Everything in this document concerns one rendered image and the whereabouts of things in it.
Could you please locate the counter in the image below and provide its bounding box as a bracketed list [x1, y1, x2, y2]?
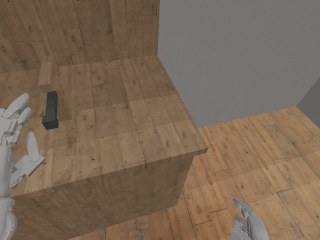
[0, 0, 208, 240]

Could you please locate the robot left forearm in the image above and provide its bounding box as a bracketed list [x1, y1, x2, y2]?
[0, 197, 18, 240]

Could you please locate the tap lever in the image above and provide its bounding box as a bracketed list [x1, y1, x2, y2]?
[42, 90, 59, 130]

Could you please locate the left robot hand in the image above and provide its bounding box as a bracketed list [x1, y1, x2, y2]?
[0, 93, 44, 198]

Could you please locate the right robot hand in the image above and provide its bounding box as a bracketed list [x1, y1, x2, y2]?
[230, 198, 270, 240]

